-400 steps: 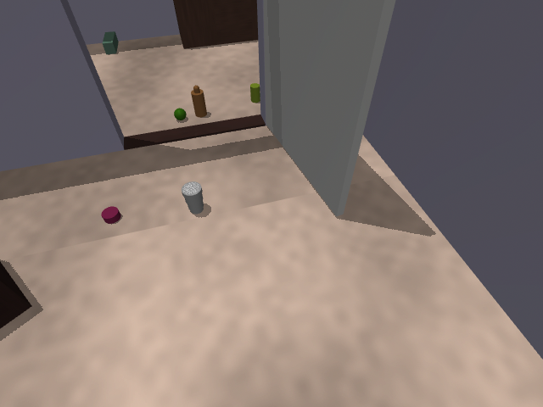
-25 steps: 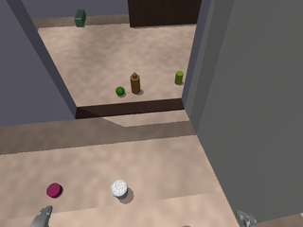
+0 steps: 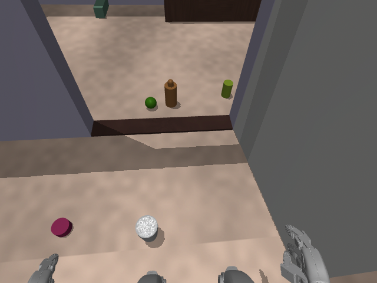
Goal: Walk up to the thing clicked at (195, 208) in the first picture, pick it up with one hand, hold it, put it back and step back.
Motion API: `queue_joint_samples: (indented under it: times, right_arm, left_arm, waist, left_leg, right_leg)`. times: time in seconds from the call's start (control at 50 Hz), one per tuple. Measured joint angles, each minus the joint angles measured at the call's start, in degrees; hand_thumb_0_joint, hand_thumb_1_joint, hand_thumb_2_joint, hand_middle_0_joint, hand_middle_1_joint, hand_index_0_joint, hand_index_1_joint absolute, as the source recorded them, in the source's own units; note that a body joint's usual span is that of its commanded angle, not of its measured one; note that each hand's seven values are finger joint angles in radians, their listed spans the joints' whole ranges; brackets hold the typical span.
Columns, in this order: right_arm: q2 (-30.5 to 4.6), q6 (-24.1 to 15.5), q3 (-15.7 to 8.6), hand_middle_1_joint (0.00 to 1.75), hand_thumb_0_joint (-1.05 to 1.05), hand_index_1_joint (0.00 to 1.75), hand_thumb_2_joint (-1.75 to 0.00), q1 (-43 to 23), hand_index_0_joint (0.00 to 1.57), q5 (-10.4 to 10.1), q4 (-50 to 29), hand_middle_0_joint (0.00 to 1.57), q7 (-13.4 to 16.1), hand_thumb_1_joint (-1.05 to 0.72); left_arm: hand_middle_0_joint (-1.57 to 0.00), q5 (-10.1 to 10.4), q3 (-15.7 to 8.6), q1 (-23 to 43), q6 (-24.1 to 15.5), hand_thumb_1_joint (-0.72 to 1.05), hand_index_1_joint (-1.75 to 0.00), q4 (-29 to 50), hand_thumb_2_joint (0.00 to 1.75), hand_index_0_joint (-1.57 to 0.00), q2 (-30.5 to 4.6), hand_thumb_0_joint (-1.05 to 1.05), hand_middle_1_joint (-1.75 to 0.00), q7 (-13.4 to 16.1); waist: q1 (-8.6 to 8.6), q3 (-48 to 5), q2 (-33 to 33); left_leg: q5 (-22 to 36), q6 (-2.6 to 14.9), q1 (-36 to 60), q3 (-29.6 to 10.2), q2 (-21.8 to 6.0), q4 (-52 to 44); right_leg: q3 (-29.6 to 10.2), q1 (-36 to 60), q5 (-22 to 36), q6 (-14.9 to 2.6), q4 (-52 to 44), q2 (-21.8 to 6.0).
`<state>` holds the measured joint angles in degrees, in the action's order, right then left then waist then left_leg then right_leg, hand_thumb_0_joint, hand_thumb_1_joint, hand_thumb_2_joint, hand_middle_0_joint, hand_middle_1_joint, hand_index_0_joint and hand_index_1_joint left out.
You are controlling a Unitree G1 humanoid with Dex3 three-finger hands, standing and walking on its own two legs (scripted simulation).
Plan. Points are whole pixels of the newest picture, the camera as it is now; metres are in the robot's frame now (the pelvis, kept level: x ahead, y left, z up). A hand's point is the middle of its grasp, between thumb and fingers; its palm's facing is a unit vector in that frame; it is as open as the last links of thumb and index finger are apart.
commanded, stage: go down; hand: left
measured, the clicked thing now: (148, 230) +0.39 +0.16 -0.62
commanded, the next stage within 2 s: none
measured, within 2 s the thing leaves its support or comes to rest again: neither
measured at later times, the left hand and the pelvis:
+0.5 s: hand (74, 259) +0.22 +0.29 -0.19, palm faces +0.09 -0.97 -0.23, open 17.2 cm; pelvis -0.04 -0.01 -0.10, yaw +0 degrees
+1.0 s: hand (76, 237) +0.29 +0.33 -0.26, palm faces +0.07 -0.99 -0.16, open 17.2 cm; pelvis -0.08 +0.00 -0.21, yaw -2 degrees
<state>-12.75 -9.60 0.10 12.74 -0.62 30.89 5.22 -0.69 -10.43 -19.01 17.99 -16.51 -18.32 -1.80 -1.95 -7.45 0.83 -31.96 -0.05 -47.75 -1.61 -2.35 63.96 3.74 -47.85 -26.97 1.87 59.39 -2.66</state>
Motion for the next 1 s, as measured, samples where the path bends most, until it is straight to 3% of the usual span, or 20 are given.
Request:
queue_joint_samples:
  times: [0.18,0.28,0.42,0.54,0.82,1.0]
  right_arm:
    - [0.20,-0.71,0.19,0.30,0.01,0.30,-0.90,0.57,0.20,0.19,-0.44,0.20,0.47,-0.87]
    - [-0.49,-2.04,0.15,0.30,0.01,0.30,-0.90,0.42,0.20,0.30,-0.25,0.20,0.36,-0.89]
    - [-2.82,-4.57,-0.33,0.30,0.01,0.30,-0.91,-1.10,0.20,0.43,0.94,0.20,-0.93,-0.91]
    - [-4.30,-3.32,-0.54,0.30,0.01,0.30,-0.91,-2.99,0.20,0.55,3.15,0.20,-1.50,-0.92]
    - [-4.01,-0.94,1.24,0.30,0.01,0.30,-0.90,-4.12,0.20,0.77,6.23,0.20,-2.81,-0.90]
    - [-5.53,-0.77,2.36,0.30,0.01,0.30,-0.90,-4.71,0.21,1.05,6.78,0.20,-3.31,-0.90]
  left_arm:
    - [-0.07,0.95,-1.17,-1.32,-0.88,-0.50,-0.10,2.16,0.10,-0.06,-0.40,-0.01,-0.08,-0.38]
    - [-0.07,1.94,-3.50,2.42,-5.01,-0.48,-0.09,-2.58,0.11,-0.06,-1.39,-0.01,-0.07,-1.79]
    - [-0.07,4.40,-9.24,13.75,-18.40,-0.50,-0.09,-15.34,0.09,-0.07,-5.56,-0.01,-0.07,-9.20]
    - [-0.08,5.36,-12.62,22.40,-27.98,-0.52,-0.11,-20.26,0.09,-0.08,-8.49,-0.01,-0.10,-14.73]
    - [-0.07,7.32,-20.67,35.31,-36.88,-0.55,-0.12,-32.76,0.10,-0.07,-14.11,-0.01,-0.12,-23.17]
    - [-0.05,7.81,-23.50,41.81,-40.02,-0.51,-0.10,-37.66,0.10,-0.06,-18.13,-0.01,-0.10,-28.00]
  waist:
    - [-0.30,-0.39,0.13]
    - [-0.35,-0.55,-0.10]
    - [-0.46,-1.79,-1.63]
    - [-0.67,-2.70,-1.68]
    - [-1.11,-2.19,-1.12]
    - [-2.23,-1.86,-1.11]
  left_leg:
    - [-1.11,-0.06,-3.94,-0.39,0.02,3.73]
    - [-1.62,-0.10,-8.19,-0.59,0.13,6.94]
    - [-4.08,-0.20,-21.93,-0.61,0.56,17.79]
    - [-6.56,-0.27,-33.33,-0.86,0.87,28.02]
    - [-7.63,-0.18,-48.57,-1.54,1.11,40.28]
    - [-8.20,-0.20,-55.91,-2.43,1.32,47.14]
  right_leg:
    - [0.16,-3.83,-1.10,-0.08,3.64,-0.08]
    - [0.15,-8.15,-1.73,-0.24,7.03,-0.24]
    - [-0.56,-22.41,-4.40,-0.44,18.59,-0.81]
    - [-1.01,-33.93,-6.71,-0.51,28.77,-1.18]
    - [-1.28,-49.07,-7.35,-0.68,40.48,-1.30]
    - [-0.95,-55.93,-7.52,-0.69,46.54,-1.37]
